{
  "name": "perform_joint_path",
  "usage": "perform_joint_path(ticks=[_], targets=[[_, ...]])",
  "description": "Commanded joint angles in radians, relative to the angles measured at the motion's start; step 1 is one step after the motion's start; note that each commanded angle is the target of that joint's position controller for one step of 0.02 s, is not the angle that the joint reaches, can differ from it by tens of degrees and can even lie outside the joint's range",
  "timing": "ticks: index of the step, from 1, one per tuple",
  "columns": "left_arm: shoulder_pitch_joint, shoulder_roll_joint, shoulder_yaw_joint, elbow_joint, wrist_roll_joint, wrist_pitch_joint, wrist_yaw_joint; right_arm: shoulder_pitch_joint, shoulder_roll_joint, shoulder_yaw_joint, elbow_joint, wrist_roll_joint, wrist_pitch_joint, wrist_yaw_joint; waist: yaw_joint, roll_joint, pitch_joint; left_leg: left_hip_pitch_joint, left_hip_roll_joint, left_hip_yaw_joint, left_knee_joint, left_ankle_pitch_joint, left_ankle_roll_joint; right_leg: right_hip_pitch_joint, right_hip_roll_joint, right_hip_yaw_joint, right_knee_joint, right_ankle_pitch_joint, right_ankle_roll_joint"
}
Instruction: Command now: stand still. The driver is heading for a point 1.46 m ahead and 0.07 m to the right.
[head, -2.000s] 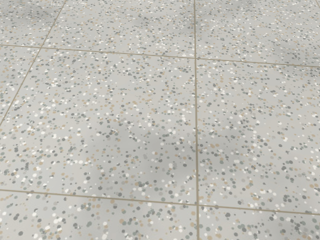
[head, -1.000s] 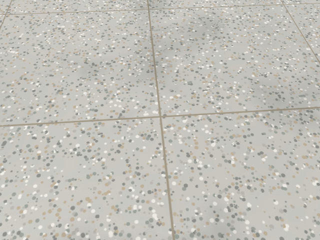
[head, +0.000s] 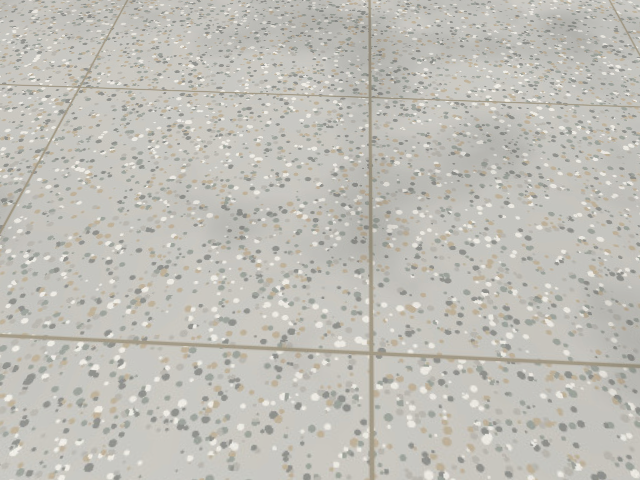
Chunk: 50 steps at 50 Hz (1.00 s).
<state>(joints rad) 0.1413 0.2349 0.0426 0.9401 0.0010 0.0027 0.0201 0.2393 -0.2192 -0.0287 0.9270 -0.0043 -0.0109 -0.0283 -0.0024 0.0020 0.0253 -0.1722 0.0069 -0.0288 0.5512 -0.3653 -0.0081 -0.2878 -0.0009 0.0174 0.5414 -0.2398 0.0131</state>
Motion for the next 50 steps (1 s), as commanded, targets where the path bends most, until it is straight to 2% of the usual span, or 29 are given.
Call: perform_joint_path(ticks=[1,10,25,50], targets=[[-0.010,0.103,0.021,-0.019,-0.002,-0.002,0.008,0.039,-0.116,-0.025,-0.016,0.001,-0.007,-0.003,0.000,0.002,-0.052,-0.070,0.036,-0.028,-0.099,0.323,0.023,0.136,-0.036,0.032,-0.036,0.311,-0.040],[-0.025,0.104,0.022,0.049,-0.002,0.010,0.018,0.038,-0.105,-0.019,0.038,-0.001,-0.006,-0.003,0.003,0.008,-0.026,-0.067,0.028,-0.016,-0.134,0.278,0.021,0.145,-0.034,0.030,-0.060,0.264,-0.031],[-0.002,0.090,0.015,0.132,-0.001,0.013,0.024,0.078,-0.085,-0.004,0.107,-0.003,-0.008,-0.008,0.007,0.005,0.013,-0.089,0.018,-0.004,-0.178,0.162,0.021,0.130,-0.027,0.025,-0.096,0.172,-0.021],[0.077,0.062,-0.002,0.175,-0.004,0.011,0.029,0.166,-0.049,0.011,0.150,0.001,-0.011,-0.009,0.006,0.001,0.032,-0.102,0.010,0.009,-0.188,0.144,0.023,0.109,-0.023,0.024,-0.104,0.154,-0.021]])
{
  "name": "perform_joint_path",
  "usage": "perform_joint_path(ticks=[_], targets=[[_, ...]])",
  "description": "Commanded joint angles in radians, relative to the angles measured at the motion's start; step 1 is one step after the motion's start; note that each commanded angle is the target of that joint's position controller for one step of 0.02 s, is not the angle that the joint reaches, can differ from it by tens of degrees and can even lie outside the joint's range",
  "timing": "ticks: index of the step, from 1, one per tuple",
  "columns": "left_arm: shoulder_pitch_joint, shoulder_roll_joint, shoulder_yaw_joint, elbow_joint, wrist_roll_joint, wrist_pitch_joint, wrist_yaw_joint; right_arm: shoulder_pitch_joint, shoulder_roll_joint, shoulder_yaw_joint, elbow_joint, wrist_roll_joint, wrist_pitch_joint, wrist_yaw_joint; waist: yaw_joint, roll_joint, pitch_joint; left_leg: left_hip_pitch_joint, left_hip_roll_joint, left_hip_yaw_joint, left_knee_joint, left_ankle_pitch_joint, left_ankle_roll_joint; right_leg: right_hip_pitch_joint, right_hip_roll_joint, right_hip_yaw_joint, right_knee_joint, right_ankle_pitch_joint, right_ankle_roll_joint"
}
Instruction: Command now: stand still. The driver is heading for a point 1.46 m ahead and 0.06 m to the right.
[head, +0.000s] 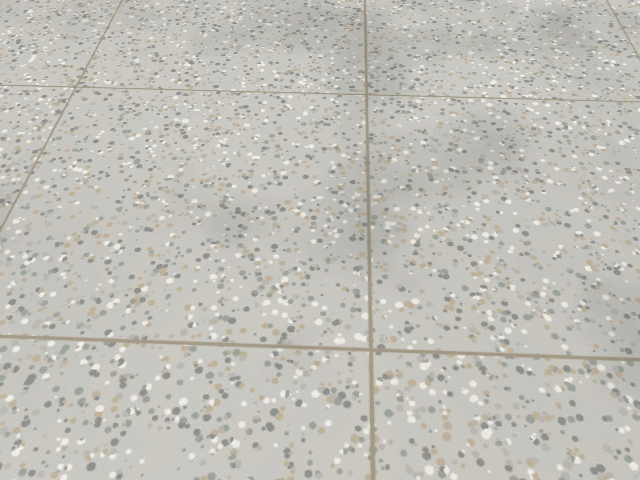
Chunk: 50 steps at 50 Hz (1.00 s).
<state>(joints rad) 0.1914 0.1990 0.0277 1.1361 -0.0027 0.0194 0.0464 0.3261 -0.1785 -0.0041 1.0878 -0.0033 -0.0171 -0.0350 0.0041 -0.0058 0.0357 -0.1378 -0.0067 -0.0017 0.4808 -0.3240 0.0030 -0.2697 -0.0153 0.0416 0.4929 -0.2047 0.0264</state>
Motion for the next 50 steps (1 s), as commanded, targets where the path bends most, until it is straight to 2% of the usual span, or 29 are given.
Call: perform_joint_path(ticks=[1,6,7,9,11,12,13,14,16,18,19,20,21,22,24,26,32,35,38,40,41,42,43,44,45,46,47,49,50], targets=[[0.029,0.097,0.012,-0.021,0.000,-0.006,0.003,0.082,-0.089,-0.014,-0.010,0.001,-0.004,-0.003,-0.001,0.008,0.022,-0.136,0.023,-0.017,-0.117,0.104,0.012,0.091,-0.008,0.000,-0.055,0.120,-0.034],[0.040,0.093,0.011,-0.021,-0.001,-0.006,0.004,0.095,-0.084,-0.013,-0.008,0.001,-0.005,-0.003,-0.001,0.008,0.023,-0.136,0.023,-0.016,-0.116,0.109,0.012,0.090,-0.007,0.000,-0.053,0.125,-0.035],[0.057,0.080,0.007,-0.012,0.000,-0.005,0.004,0.115,-0.076,-0.011,0.002,0.002,-0.003,-0.004,-0.002,0.014,0.001,-0.128,0.016,-0.010,-0.126,0.010,0.016,0.100,0.007,-0.016,-0.049,0.030,-0.035],[0.061,0.089,0.013,-0.012,-0.009,-0.006,0.006,0.112,-0.119,-0.026,-0.006,0.013,0.002,-0.011,-0.007,0.059,0.046,-0.162,0.031,-0.054,-0.152,-0.303,0.060,0.023,0.060,-0.071,0.022,-0.274,-0.043],[0.010,0.076,0.012,-0.043,-0.008,-0.030,-0.003,0.144,-0.163,-0.042,-0.019,0.024,-0.005,-0.014,-0.036,0.125,0.120,-0.165,0.146,-0.217,-0.242,-0.516,0.136,-0.122,0.068,-0.095,0.139,-0.328,-0.053],[-0.011,0.055,0.007,-0.059,-0.011,-0.049,-0.012,0.151,-0.200,-0.056,-0.022,0.030,-0.014,-0.012,-0.043,0.184,0.144,-0.145,0.243,-0.340,-0.299,-0.548,0.186,-0.179,0.054,-0.110,0.244,-0.242,-0.055],[-0.027,0.051,0.006,-0.072,-0.014,-0.067,-0.022,0.143,-0.212,-0.064,-0.029,0.032,-0.023,-0.011,-0.044,0.192,0.175,-0.155,0.312,-0.423,-0.328,-0.525,0.227,-0.217,0.010,-0.081,0.309,-0.209,-0.069],[-0.028,0.051,0.007,-0.081,-0.022,-0.082,-0.032,0.121,-0.197,-0.062,-0.039,0.028,-0.032,-0.008,-0.030,0.183,0.192,-0.142,0.331,-0.435,-0.326,-0.462,0.235,-0.246,-0.015,-0.065,0.321,-0.232,-0.084],[0.036,0.051,0.010,-0.071,-0.034,-0.106,-0.044,0.058,-0.177,-0.060,-0.064,0.037,-0.038,0.001,0.024,0.157,0.178,-0.154,0.275,-0.322,-0.261,-0.329,0.184,-0.125,-0.017,-0.084,0.127,-0.233,-0.111],[0.222,0.082,0.035,0.006,-0.026,-0.109,-0.046,0.016,-0.169,-0.056,-0.088,0.039,-0.040,0.008,0.090,0.083,0.101,-0.278,0.149,-0.161,-0.076,-0.112,0.123,0.204,0.035,-0.093,-0.016,-0.079,-0.097],[0.371,0.157,0.060,0.030,-0.021,-0.111,-0.042,-0.016,-0.125,-0.042,-0.111,0.027,-0.051,0.014,0.144,-0.118,0.029,-0.392,0.043,-0.018,0.276,0.011,0.065,0.358,-0.135,0.178,-0.140,-0.135,-0.149],[0.489,0.263,0.077,0.037,-0.018,-0.121,-0.055,-0.001,-0.058,-0.028,-0.148,0.034,-0.070,0.010,0.152,-0.352,-0.050,-0.593,-0.063,0.012,0.570,-0.197,0.033,0.481,-0.352,0.640,-0.323,-0.265,-0.296],[0.398,0.181,0.047,0.019,-0.005,-0.136,-0.057,-0.022,-0.102,-0.039,-0.154,0.052,-0.085,0.013,0.097,-0.192,0.009,-0.670,0.001,-0.093,0.756,-0.201,0.054,0.414,-0.394,0.702,-0.338,-0.335,-0.315],[0.304,0.132,0.032,-0.016,-0.007,-0.145,-0.057,-0.045,-0.112,-0.041,-0.160,0.060,-0.096,0.024,0.065,-0.113,0.072,-0.716,0.050,-0.110,0.809,-0.100,0.081,0.358,-0.362,0.573,-0.329,-0.309,-0.284],[0.215,0.103,0.015,-0.054,-0.006,-0.143,-0.066,-0.060,-0.134,-0.056,-0.154,0.040,-0.105,0.029,0.028,-0.052,0.088,-0.692,0.115,-0.077,0.726,0.066,0.094,0.303,-0.270,0.339,-0.348,-0.122,-0.222],[0.255,0.067,0.001,-0.048,0.001,-0.128,-0.060,-0.073,-0.139,-0.069,-0.154,0.033,-0.097,0.040,0.024,-0.077,0.067,-0.627,0.131,-0.037,0.642,0.131,0.076,0.287,-0.201,0.183,-0.354,0.076,-0.187],[0.301,0.143,0.008,-0.070,0.008,-0.108,-0.025,-0.328,-0.071,-0.040,-0.255,0.027,-0.082,0.053,0.060,-0.061,0.104,-0.592,0.101,0.034,0.275,0.297,0.011,0.205,-0.177,0.053,-0.405,0.226,-0.207],[0.343,0.158,0.017,-0.065,-0.006,-0.108,-0.022,-0.413,-0.089,-0.035,-0.287,0.034,-0.084,0.066,0.072,-0.073,0.125,-0.529,0.074,0.052,0.153,0.352,0.021,0.214,-0.197,0.028,-0.421,0.218,-0.208],[0.340,0.164,0.027,-0.064,-0.015,-0.102,-0.021,-0.441,-0.115,-0.040,-0.313,0.036,-0.091,0.081,0.043,-0.075,0.121,-0.503,0.063,0.036,0.077,0.329,0.062,0.318,-0.236,0.007,-0.369,0.329,-0.188],[0.311,0.190,0.038,-0.075,-0.008,-0.093,-0.022,-0.351,-0.162,-0.061,-0.299,0.034,-0.095,0.084,-0.023,-0.109,0.032,-0.349,0.014,0.063,0.074,0.276,0.096,0.373,-0.244,-0.015,-0.233,0.654,-0.164],[0.293,0.191,0.039,-0.082,-0.001,-0.083,-0.022,-0.214,-0.198,-0.083,-0.260,0.036,-0.093,0.080,-0.097,-0.121,-0.056,-0.176,-0.023,0.086,0.084,0.255,0.120,0.357,-0.219,-0.043,-0.068,0.813,-0.146],[0.277,0.180,0.033,-0.096,0.005,-0.078,-0.024,-0.037,-0.243,-0.107,-0.208,0.039,-0.088,0.071,-0.178,-0.113,-0.159,0.081,-0.002,0.055,0.091,0.253,0.152,0.232,-0.175,-0.068,0.159,0.781,-0.113],[0.360,0.084,0.006,-0.120,0.014,-0.087,-0.035,0.116,-0.337,-0.130,-0.176,0.012,-0.083,0.063,-0.161,0.079,-0.326,0.473,0.255,-0.323,0.072,0.111,0.273,-0.126,-0.054,-0.095,0.550,0.391,-0.065],[0.417,-0.006,-0.021,-0.107,-0.001,-0.117,-0.045,0.146,-0.323,-0.117,-0.161,0.007,-0.082,0.070,-0.125,0.255,-0.465,0.591,0.410,-0.764,-0.147,-0.090,0.359,-0.319,0.088,0.041,0.799,-0.349,-0.047],[0.297,0.101,0.009,-0.136,-0.035,-0.142,-0.049,0.071,-0.245,-0.094,-0.164,0.016,-0.088,0.072,-0.123,0.196,-0.316,0.478,0.364,-0.720,-0.210,-0.130,0.296,-0.424,0.028,0.102,0.901,-0.330,-0.073],[0.203,0.146,0.020,-0.172,-0.050,-0.155,-0.046,-0.040,-0.207,-0.082,-0.184,0.021,-0.093,0.072,-0.093,0.136,-0.169,0.304,0.340,-0.556,-0.226,-0.038,0.255,-0.459,-0.025,0.062,0.891,-0.233,-0.091],[0.158,0.153,0.026,-0.179,-0.040,-0.157,-0.036,-0.123,-0.178,-0.071,-0.200,0.013,-0.099,0.075,-0.058,0.045,-0.109,0.137,0.307,-0.427,-0.251,0.098,0.236,-0.403,-0.077,0.045,0.838,-0.135,-0.094],[0.197,0.115,0.035,-0.171,-0.023,-0.131,-0.028,-0.171,-0.128,-0.058,-0.192,-0.006,-0.107,0.085,0.014,0.067,-0.074,-0.044,0.236,-0.266,-0.303,0.201,0.215,-0.275,-0.133,0.048,0.751,-0.056,-0.097],[0.214,0.094,0.036,-0.167,-0.023,-0.118,-0.026,-0.159,-0.122,-0.057,-0.180,-0.004,-0.108,0.085,0.025,0.077,-0.063,-0.076,0.221,-0.228,-0.327,0.210,0.222,-0.257,-0.139,0.040,0.721,-0.052,-0.096]])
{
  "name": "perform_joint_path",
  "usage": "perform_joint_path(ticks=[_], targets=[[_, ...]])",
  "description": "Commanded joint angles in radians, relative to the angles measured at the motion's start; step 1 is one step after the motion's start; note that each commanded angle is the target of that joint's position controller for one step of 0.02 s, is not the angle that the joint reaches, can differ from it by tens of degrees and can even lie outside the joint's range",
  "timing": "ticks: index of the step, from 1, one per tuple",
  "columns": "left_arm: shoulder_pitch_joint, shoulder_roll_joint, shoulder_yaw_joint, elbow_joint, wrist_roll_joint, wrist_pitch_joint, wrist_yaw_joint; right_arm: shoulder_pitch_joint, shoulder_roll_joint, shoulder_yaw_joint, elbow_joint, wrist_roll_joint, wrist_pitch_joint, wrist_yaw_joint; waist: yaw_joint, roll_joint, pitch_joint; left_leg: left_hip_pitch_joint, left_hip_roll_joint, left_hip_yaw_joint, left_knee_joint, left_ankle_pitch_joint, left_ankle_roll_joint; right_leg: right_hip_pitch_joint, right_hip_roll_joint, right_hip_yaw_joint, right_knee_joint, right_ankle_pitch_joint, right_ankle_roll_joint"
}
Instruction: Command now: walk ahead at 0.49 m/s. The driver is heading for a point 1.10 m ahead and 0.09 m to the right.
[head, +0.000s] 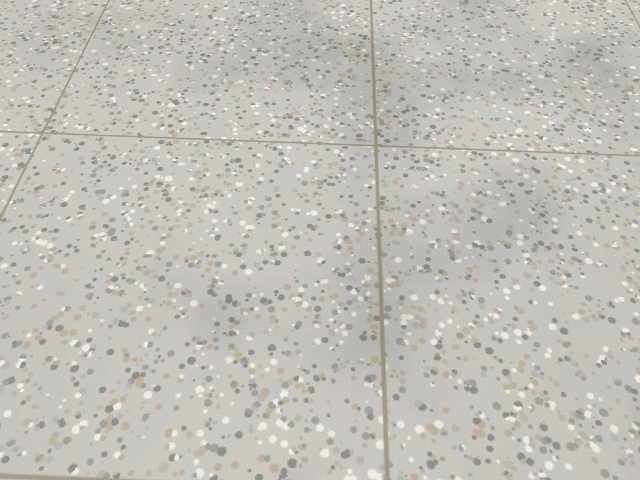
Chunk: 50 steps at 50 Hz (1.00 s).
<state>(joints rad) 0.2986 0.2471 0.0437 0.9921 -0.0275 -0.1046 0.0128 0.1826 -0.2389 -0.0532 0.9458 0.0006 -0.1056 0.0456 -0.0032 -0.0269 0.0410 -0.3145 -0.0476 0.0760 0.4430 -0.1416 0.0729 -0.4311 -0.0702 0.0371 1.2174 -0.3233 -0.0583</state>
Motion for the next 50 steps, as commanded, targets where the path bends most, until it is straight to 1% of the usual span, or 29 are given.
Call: perform_joint_path(ticks=[1,4,6,10,13,15,17,18,19,20,21,22,23,24,25,26,27,29,32,34,38,41,43,45,46,47,48,49,50], targets=[[0.102,0.039,0.021,-0.027,0.002,0.016,0.008,0.003,-0.070,-0.008,-0.026,-0.005,-0.021,0.000,0.039,0.099,-0.050,0.071,0.255,-0.275,-0.309,0.047,0.161,-0.101,-0.090,0.034,-0.033,0.072,-0.005],[-0.029,0.065,0.032,-0.080,0.017,0.026,0.012,0.065,-0.119,-0.016,-0.002,-0.006,-0.020,-0.024,0.024,0.075,0.008,0.083,0.257,-0.236,-0.350,0.086,0.175,-0.230,-0.106,0.025,-0.177,0.195,0.029],[-0.112,0.063,0.033,-0.108,0.022,0.021,0.007,0.108,-0.127,-0.016,0.008,-0.004,-0.013,-0.039,0.002,0.067,0.019,0.127,0.250,-0.212,-0.353,0.118,0.163,-0.286,-0.100,0.017,-0.307,0.306,0.043],[-0.264,0.039,0.021,-0.149,0.016,0.008,-0.011,0.182,-0.143,-0.016,0.024,0.008,-0.004,-0.052,-0.047,0.070,0.034,0.172,0.220,-0.142,-0.356,0.135,0.129,-0.237,-0.048,-0.034,-0.556,0.463,0.047],[-0.351,0.039,0.012,-0.180,0.009,0.004,-0.028,0.246,-0.147,-0.019,0.051,0.014,0.008,-0.054,-0.076,0.067,0.056,0.278,0.251,-0.139,-0.325,0.145,0.129,-0.260,-0.028,-0.041,-0.643,0.444,0.041],[-0.393,0.045,0.010,-0.205,0.006,-0.003,-0.042,0.271,-0.151,-0.024,0.064,0.015,0.021,-0.057,-0.078,0.069,0.064,0.365,0.287,-0.147,-0.281,0.187,0.124,-0.285,-0.021,-0.036,-0.683,0.387,0.024],[-0.379,0.067,0.015,-0.215,0.004,-0.009,-0.053,0.261,-0.164,-0.031,0.066,0.016,0.032,-0.061,-0.051,0.085,0.045,0.423,0.312,-0.151,-0.223,0.296,0.108,-0.243,-0.004,-0.043,-0.713,0.307,-0.002],[-0.333,0.088,0.024,-0.207,0.004,-0.012,-0.054,0.242,-0.174,-0.035,0.060,0.015,0.036,-0.062,-0.021,0.104,0.012,0.431,0.310,-0.143,-0.170,0.440,0.096,-0.160,0.022,-0.063,-0.719,0.270,-0.018],[-0.237,0.119,0.040,-0.183,0.006,-0.013,-0.052,0.217,-0.179,-0.036,0.053,0.015,0.041,-0.061,0.037,0.119,-0.052,0.421,0.288,-0.119,-0.058,0.622,0.080,-0.012,0.060,-0.095,-0.730,0.260,-0.040],[-0.058,0.170,0.067,-0.128,0.008,-0.012,-0.045,0.201,-0.157,-0.026,0.042,0.010,0.045,-0.060,0.117,0.108,-0.161,0.339,0.231,-0.079,0.146,0.666,0.050,0.240,0.066,-0.094,-0.725,0.286,-0.074],[0.132,0.251,0.087,-0.092,0.021,-0.007,-0.034,0.219,-0.121,-0.008,0.016,-0.010,0.042,-0.060,0.163,-0.018,-0.322,0.105,0.161,-0.034,0.482,0.339,0.014,0.567,-0.143,0.153,-0.699,0.287,-0.144],[0.169,0.286,0.091,-0.068,0.024,-0.004,-0.043,0.353,0.024,0.030,0.024,0.001,0.017,-0.044,0.080,-0.284,-0.446,-0.280,-0.028,-0.099,0.794,-0.394,-0.039,0.869,-0.343,0.649,-0.843,0.082,-0.303],[0.139,0.182,0.062,-0.078,0.017,-0.005,-0.044,0.271,-0.096,0.005,0.028,0.028,-0.007,-0.040,0.116,-0.165,-0.385,-0.390,0.026,-0.218,0.901,-0.425,-0.016,0.829,-0.304,0.662,-0.906,-0.006,-0.254],[0.045,0.143,0.050,-0.097,0.015,-0.007,-0.039,0.167,-0.146,-0.009,-0.007,0.049,-0.023,-0.038,0.101,-0.121,-0.238,-0.444,0.077,-0.190,0.901,-0.332,-0.001,0.689,-0.275,0.498,-0.922,0.062,-0.207],[-0.040,0.124,0.041,-0.116,0.021,-0.008,-0.039,0.115,-0.143,-0.010,-0.017,0.045,-0.027,-0.046,0.067,-0.023,-0.164,-0.401,0.131,-0.162,0.855,-0.235,-0.003,0.532,-0.241,0.381,-0.951,0.186,-0.187],[-0.084,0.097,0.034,-0.121,0.030,-0.010,-0.043,0.091,-0.135,-0.019,-0.018,0.028,-0.021,-0.052,0.039,0.002,-0.107,-0.359,0.160,-0.152,0.797,-0.182,-0.009,0.411,-0.204,0.294,-0.981,0.272,-0.177],[-0.095,0.077,0.027,-0.115,0.039,-0.012,-0.045,0.117,-0.115,-0.021,-0.016,0.024,-0.007,-0.052,0.005,-0.023,-0.099,-0.296,0.186,-0.159,0.762,-0.147,-0.010,0.343,-0.179,0.238,-1.010,0.301,-0.168],[-0.072,0.080,0.027,-0.096,0.034,-0.015,-0.046,0.142,-0.074,-0.019,-0.010,0.022,0.017,-0.054,-0.016,-0.034,-0.077,-0.265,0.199,-0.146,0.701,-0.129,-0.022,0.282,-0.157,0.176,-1.056,0.334,-0.180],[-0.028,0.125,0.038,-0.076,0.032,-0.015,-0.028,0.046,-0.077,-0.023,-0.047,0.010,0.030,-0.059,-0.009,-0.016,-0.026,-0.358,0.212,-0.134,0.567,-0.022,-0.054,0.271,-0.157,0.122,-1.098,0.377,-0.189],[0.001,0.129,0.038,-0.066,0.029,-0.007,-0.017,-0.027,-0.072,-0.023,-0.071,0.005,0.028,-0.056,0.008,-0.017,-0.011,-0.394,0.208,-0.126,0.445,0.088,-0.066,0.291,-0.141,0.085,-1.107,0.385,-0.173],[0.061,0.139,0.039,-0.044,0.019,0.000,-0.008,-0.166,-0.051,-0.011,-0.107,0.012,0.018,-0.043,0.051,-0.026,0.017,-0.341,0.161,-0.081,0.213,0.247,-0.066,0.310,-0.108,0.014,-1.116,0.358,-0.139],[0.116,0.143,0.042,-0.016,0.013,0.011,-0.006,-0.246,-0.054,-0.005,-0.135,0.019,0.014,-0.028,0.077,-0.029,0.043,-0.355,0.143,-0.076,0.132,0.233,-0.056,0.399,-0.142,0.014,-1.089,0.349,-0.138],[0.129,0.149,0.047,-0.002,0.010,0.021,-0.002,-0.276,-0.064,-0.005,-0.156,0.022,0.007,-0.015,0.073,-0.034,0.051,-0.371,0.139,-0.085,0.096,0.179,-0.034,0.472,-0.178,0.023,-1.050,0.380,-0.130],[0.113,0.162,0.055,-0.001,0.008,0.031,0.002,-0.249,-0.089,-0.013,-0.158,0.023,0.001,-0.006,0.042,-0.049,0.030,-0.312,0.121,-0.076,0.070,0.106,-0.008,0.518,-0.201,0.027,-0.995,0.476,-0.111],[0.092,0.172,0.057,-0.006,0.008,0.036,0.003,-0.196,-0.110,-0.023,-0.147,0.022,-0.001,-0.005,0.007,-0.064,-0.005,-0.221,0.094,-0.053,0.063,0.075,0.007,0.523,-0.196,0.017,-0.934,0.617,-0.099],[0.068,0.167,0.055,-0.011,0.009,0.041,0.004,-0.078,-0.141,-0.042,-0.112,0.019,-0.002,-0.008,-0.059,-0.063,-0.075,-0.055,0.058,-0.022,0.047,0.075,0.030,0.500,-0.159,-0.016,-0.797,0.765,-0.078],[0.066,0.138,0.043,-0.023,0.017,0.044,0.004,0.104,-0.196,-0.067,-0.057,0.014,-0.001,-0.015,-0.128,-0.032,-0.194,0.218,0.090,-0.060,0.076,0.099,0.067,0.378,-0.102,-0.056,-0.572,0.726,-0.046],[0.165,0.046,0.014,-0.044,0.030,0.033,-0.003,0.255,-0.297,-0.091,-0.030,-0.007,0.003,-0.023,-0.114,0.170,-0.360,0.622,0.349,-0.450,0.066,0.033,0.202,0.011,0.026,-0.100,-0.175,0.343,0.019],[0.184,0.012,-0.001,-0.032,0.018,0.006,-0.011,0.278,-0.263,-0.078,-0.019,0.006,0.008,-0.019,-0.106,0.308,-0.452,0.740,0.457,-0.819,-0.120,-0.112,0.288,-0.207,0.136,0.011,0.049,-0.242,0.040]])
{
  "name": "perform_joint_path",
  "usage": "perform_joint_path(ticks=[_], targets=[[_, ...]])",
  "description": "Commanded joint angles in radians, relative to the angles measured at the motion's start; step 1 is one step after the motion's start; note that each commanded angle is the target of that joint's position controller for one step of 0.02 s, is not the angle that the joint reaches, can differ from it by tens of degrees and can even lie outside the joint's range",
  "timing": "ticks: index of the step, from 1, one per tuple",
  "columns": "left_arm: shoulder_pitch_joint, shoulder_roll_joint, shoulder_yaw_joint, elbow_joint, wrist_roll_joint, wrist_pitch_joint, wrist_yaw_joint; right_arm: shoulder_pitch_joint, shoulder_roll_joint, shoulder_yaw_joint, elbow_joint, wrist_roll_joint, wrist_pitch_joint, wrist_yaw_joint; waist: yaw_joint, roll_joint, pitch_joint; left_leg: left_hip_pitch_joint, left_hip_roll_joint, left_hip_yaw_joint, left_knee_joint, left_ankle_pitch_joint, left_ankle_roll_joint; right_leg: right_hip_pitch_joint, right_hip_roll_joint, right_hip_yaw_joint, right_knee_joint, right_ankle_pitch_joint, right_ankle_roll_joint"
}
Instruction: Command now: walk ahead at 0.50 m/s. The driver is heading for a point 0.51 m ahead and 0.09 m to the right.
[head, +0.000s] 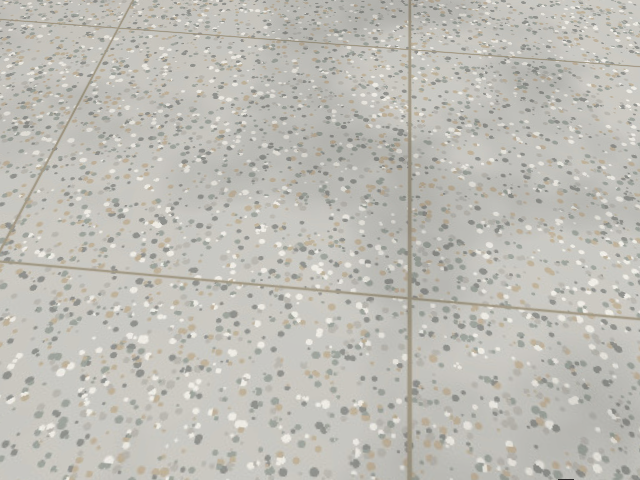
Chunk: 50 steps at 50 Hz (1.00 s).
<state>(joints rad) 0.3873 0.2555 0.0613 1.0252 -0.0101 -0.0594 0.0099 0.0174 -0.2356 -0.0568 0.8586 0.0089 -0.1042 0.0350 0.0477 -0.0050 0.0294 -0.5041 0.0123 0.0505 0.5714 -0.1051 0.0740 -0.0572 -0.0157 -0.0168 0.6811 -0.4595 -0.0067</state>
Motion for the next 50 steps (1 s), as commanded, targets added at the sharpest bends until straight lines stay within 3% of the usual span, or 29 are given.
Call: perform_joint_path(ticks=[1,2,3,5,7,9,12,15,19,22,24,25,26,27,28,29,30,31,32,33,34,36,39,44,47,48,49,50], targets=[[0.011,0.104,0.007,-0.083,-0.027,-0.059,-0.013,0.371,-0.201,-0.053,0.058,0.007,0.003,-0.007,-0.159,0.206,-0.312,0.834,0.360,-0.703,-0.272,-0.225,0.232,-0.691,0.013,0.135,0.676,-0.088,-0.035],[-0.074,0.126,0.011,-0.107,-0.039,-0.069,-0.012,0.285,-0.159,-0.041,0.034,0.003,0.002,-0.010,-0.140,0.145,-0.200,0.689,0.324,-0.554,-0.285,-0.187,0.191,-0.712,-0.041,0.107,0.660,-0.001,-0.052],[-0.114,0.120,0.015,-0.113,-0.029,-0.067,-0.005,0.211,-0.131,-0.031,0.023,-0.005,0.000,-0.008,-0.106,0.070,-0.118,0.528,0.285,-0.441,-0.321,-0.102,0.169,-0.670,-0.088,0.084,0.591,0.087,-0.051],[-0.078,0.088,0.023,-0.096,-0.018,-0.035,0.003,0.156,-0.085,-0.018,0.024,-0.022,-0.009,-0.004,-0.046,0.089,-0.071,0.361,0.236,-0.302,-0.385,-0.027,0.138,-0.549,-0.136,0.097,0.498,0.169,-0.051],[-0.059,0.051,0.021,-0.088,-0.021,-0.010,0.005,0.183,-0.099,-0.023,0.046,-0.023,-0.017,-0.009,-0.032,0.087,-0.046,0.308,0.228,-0.223,-0.432,0.021,0.145,-0.534,-0.142,0.099,0.457,0.209,-0.044],[-0.111,0.058,0.027,-0.108,-0.020,0.001,0.007,0.212,-0.127,-0.031,0.062,-0.028,-0.021,-0.022,-0.037,0.066,-0.014,0.319,0.229,-0.163,-0.457,0.070,0.143,-0.607,-0.136,0.126,0.388,0.298,-0.034],[-0.179,0.057,0.033,-0.132,-0.013,-0.004,-0.001,0.235,-0.133,-0.031,0.073,-0.028,-0.019,-0.039,-0.050,0.057,0.002,0.366,0.215,-0.069,-0.466,0.137,0.115,-0.666,-0.108,0.145,0.238,0.465,-0.026],[-0.269,0.039,0.024,-0.164,-0.009,-0.010,-0.018,0.245,-0.138,-0.028,0.074,-0.023,-0.017,-0.050,-0.077,0.055,0.024,0.376,0.195,0.024,-0.482,0.154,0.084,-0.630,-0.090,0.079,0.083,0.590,-0.027],[-0.386,0.016,0.007,-0.224,-0.008,-0.008,-0.041,0.330,-0.150,-0.031,0.106,-0.014,0.002,-0.058,-0.124,0.034,0.068,0.533,0.237,0.076,-0.446,0.229,0.077,-0.690,-0.080,0.031,-0.029,0.562,-0.042],[-0.431,0.021,0.006,-0.276,-0.011,-0.008,-0.063,0.341,-0.170,-0.039,0.107,-0.005,0.029,-0.062,-0.120,0.044,0.073,0.642,0.275,0.106,-0.354,0.415,0.068,-0.705,-0.055,-0.026,-0.066,0.428,-0.067],[-0.388,0.053,0.020,-0.292,-0.012,-0.006,-0.074,0.310,-0.200,-0.048,0.089,-0.001,0.044,-0.071,-0.074,0.089,0.016,0.657,0.278,0.139,-0.226,0.763,0.046,-0.576,0.006,-0.093,-0.064,0.325,-0.101],[-0.311,0.083,0.036,-0.283,-0.014,-0.003,-0.076,0.296,-0.213,-0.051,0.080,-0.001,0.052,-0.076,-0.027,0.112,-0.036,0.646,0.272,0.152,-0.104,0.914,0.034,-0.463,0.046,-0.117,-0.057,0.280,-0.124],[-0.162,0.131,0.063,-0.250,-0.012,-0.004,-0.071,0.277,-0.212,-0.049,0.072,0.001,0.058,-0.079,0.055,0.100,-0.107,0.579,0.238,0.164,0.097,0.935,0.006,-0.253,0.084,-0.113,-0.133,0.346,-0.156],[-0.016,0.209,0.092,-0.221,0.000,-0.001,-0.050,0.273,-0.202,-0.041,0.052,-0.003,0.049,-0.077,0.120,0.016,-0.203,0.349,0.189,0.159,0.383,0.660,-0.041,0.058,-0.014,0.062,-0.174,0.513,-0.210],[-0.027,0.303,0.098,-0.225,0.014,-0.004,-0.035,0.391,-0.041,0.009,0.014,-0.038,0.018,-0.053,-0.007,-0.247,-0.320,-0.103,-0.035,0.097,0.782,-0.438,-0.113,0.437,-0.331,0.590,-0.181,0.807,-0.418],[0.039,0.229,0.075,-0.228,0.018,-0.003,-0.031,0.352,-0.125,-0.003,0.034,0.002,-0.020,-0.034,0.058,-0.124,-0.489,-0.144,-0.049,-0.129,0.907,-0.543,-0.104,0.489,-0.388,0.713,-0.255,0.926,-0.465],[-0.019,0.177,0.059,-0.228,0.019,-0.005,-0.029,0.266,-0.157,-0.016,0.016,0.040,-0.030,-0.028,0.063,-0.090,-0.363,-0.201,0.016,-0.145,0.882,-0.476,-0.089,0.395,-0.344,0.509,-0.246,1.048,-0.406],[-0.100,0.137,0.049,-0.241,0.002,-0.008,-0.030,0.220,-0.150,-0.013,0.007,0.032,-0.030,-0.034,0.030,-0.019,-0.240,-0.205,0.066,-0.121,0.784,-0.403,-0.083,0.239,-0.290,0.376,-0.260,1.026,-0.345],[-0.167,0.106,0.038,-0.252,-0.001,-0.008,-0.028,0.192,-0.152,-0.022,0.015,0.011,-0.021,-0.044,-0.001,0.025,-0.163,-0.165,0.090,-0.103,0.712,-0.362,-0.088,0.087,-0.252,0.307,-0.299,0.986,-0.309],[-0.207,0.089,0.030,-0.260,0.009,-0.007,-0.025,0.207,-0.156,-0.030,0.017,0.006,-0.002,-0.050,-0.040,0.020,-0.132,-0.083,0.105,-0.103,0.675,-0.336,-0.089,-0.035,-0.227,0.257,-0.343,0.976,-0.296],[-0.223,0.096,0.029,-0.261,0.020,-0.008,-0.026,0.232,-0.140,-0.031,0.019,0.004,0.017,-0.054,-0.065,0.006,-0.123,-0.022,0.105,-0.101,0.633,-0.312,-0.094,-0.111,-0.215,0.227,-0.371,0.983,-0.292],[-0.234,0.117,0.032,-0.250,0.026,-0.018,-0.026,0.263,-0.102,-0.026,0.022,-0.005,0.041,-0.064,-0.094,-0.022,-0.118,0.021,0.098,-0.088,0.518,-0.253,-0.113,-0.179,-0.190,0.158,-0.390,1.065,-0.290],[-0.242,0.128,0.033,-0.234,0.022,-0.010,-0.012,0.221,-0.087,-0.018,0.013,-0.014,0.051,-0.069,-0.089,-0.060,-0.142,0.046,0.085,-0.073,0.310,-0.100,-0.123,-0.170,-0.148,0.077,-0.382,1.073,-0.250],[-0.211,0.119,0.020,-0.189,0.023,0.011,-0.004,0.115,-0.103,-0.017,-0.002,-0.006,0.058,-0.059,-0.042,-0.084,-0.136,0.099,0.060,-0.074,0.097,0.025,-0.118,-0.116,-0.151,0.084,-0.369,0.891,-0.212],[-0.232,0.104,0.009,-0.170,0.014,0.018,-0.002,0.116,-0.113,-0.022,0.003,-0.015,0.053,-0.052,-0.067,-0.087,-0.111,0.170,0.043,-0.068,-0.041,0.025,-0.085,-0.119,-0.156,0.120,-0.303,0.749,-0.182],[-0.221,0.092,0.004,-0.161,0.008,0.019,-0.001,0.138,-0.121,-0.024,0.013,-0.024,0.048,-0.049,-0.085,-0.066,-0.109,0.244,0.043,-0.072,-0.147,0.157,-0.064,-0.134,-0.127,0.121,-0.267,0.658,-0.143],[-0.176,0.072,-0.003,-0.155,0.021,0.014,0.000,0.152,-0.169,-0.033,0.018,-0.033,0.044,-0.053,-0.064,-0.004,-0.133,0.342,0.114,-0.146,-0.155,0.438,-0.040,-0.160,-0.072,0.105,-0.217,0.523,-0.094],[-0.063,0.061,-0.002,-0.133,0.036,0.008,-0.001,0.130,-0.215,-0.038,0.013,-0.035,0.046,-0.059,0.016,0.104,-0.163,0.448,0.199,-0.212,-0.092,0.618,0.032,-0.238,0.000,0.070,-0.185,0.280,-0.052]])
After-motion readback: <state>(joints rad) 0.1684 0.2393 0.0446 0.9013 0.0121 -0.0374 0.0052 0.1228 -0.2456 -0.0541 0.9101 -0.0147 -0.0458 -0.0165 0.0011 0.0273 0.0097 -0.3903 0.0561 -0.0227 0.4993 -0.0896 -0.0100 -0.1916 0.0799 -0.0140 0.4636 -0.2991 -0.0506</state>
